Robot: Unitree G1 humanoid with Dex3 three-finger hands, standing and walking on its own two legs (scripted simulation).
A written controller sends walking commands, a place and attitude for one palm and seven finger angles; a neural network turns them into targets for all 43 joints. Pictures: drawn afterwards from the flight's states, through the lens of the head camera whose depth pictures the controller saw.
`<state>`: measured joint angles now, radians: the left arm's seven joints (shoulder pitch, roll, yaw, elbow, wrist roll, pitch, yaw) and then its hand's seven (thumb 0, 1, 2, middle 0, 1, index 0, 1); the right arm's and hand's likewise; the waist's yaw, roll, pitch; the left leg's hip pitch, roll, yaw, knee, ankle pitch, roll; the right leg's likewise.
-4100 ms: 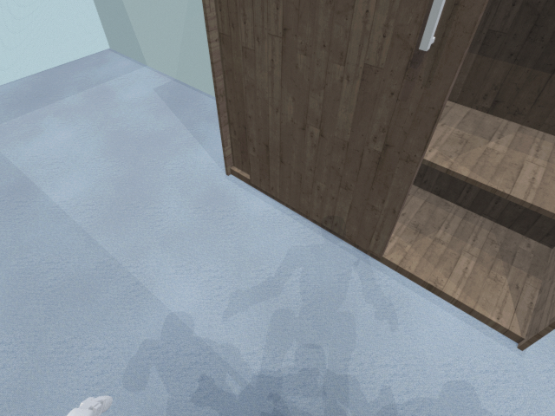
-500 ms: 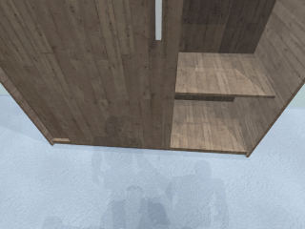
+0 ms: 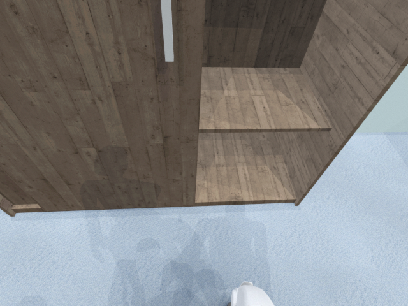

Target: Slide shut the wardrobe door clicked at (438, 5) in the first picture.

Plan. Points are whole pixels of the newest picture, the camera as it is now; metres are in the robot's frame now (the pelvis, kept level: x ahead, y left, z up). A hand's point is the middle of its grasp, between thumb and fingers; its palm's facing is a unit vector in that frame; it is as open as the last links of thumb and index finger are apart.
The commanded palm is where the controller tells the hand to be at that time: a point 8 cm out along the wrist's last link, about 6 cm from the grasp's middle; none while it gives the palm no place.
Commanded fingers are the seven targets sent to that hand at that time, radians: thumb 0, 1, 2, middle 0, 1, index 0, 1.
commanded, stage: take the last steps up to it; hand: left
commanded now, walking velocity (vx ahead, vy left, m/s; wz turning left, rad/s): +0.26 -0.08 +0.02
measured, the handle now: (167, 9) +0.64 +0.10 +0.25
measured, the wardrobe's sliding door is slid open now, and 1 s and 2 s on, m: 0.56 0.56 0.56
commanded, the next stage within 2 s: come to a stop and stand still in 0.28 s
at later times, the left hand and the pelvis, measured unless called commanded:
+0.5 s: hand (170, 300) +0.16 +0.07 -0.16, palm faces +0.10 -0.98 -0.20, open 7.3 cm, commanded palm none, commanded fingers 0.00 0.90 0.90 -0.20 -0.30 -0.20 -0.30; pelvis +0.16 -0.09 +0.00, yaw +2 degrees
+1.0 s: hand (162, 283) +0.20 +0.10 -0.18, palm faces +0.06 -0.94 -0.32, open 7.4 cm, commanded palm none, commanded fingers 0.00 0.90 0.90 -0.20 -0.30 -0.20 -0.30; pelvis +0.16 -0.12 -0.02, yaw +2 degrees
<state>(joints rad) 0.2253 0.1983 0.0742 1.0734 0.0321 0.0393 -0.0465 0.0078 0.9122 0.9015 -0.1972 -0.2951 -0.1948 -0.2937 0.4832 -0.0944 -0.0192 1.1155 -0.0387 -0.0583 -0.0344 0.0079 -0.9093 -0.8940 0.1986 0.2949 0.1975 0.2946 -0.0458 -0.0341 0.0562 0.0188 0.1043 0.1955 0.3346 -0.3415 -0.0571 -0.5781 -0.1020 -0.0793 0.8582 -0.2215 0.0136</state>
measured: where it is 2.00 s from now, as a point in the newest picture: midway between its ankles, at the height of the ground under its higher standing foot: outside the picture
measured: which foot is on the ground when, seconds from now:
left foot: down 0.00-0.12, up 0.14-0.62, down 0.64-0.94, up 0.96-1.00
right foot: up 0.00-0.08, down 0.10-0.70, up 0.72-0.94, down 0.96-1.00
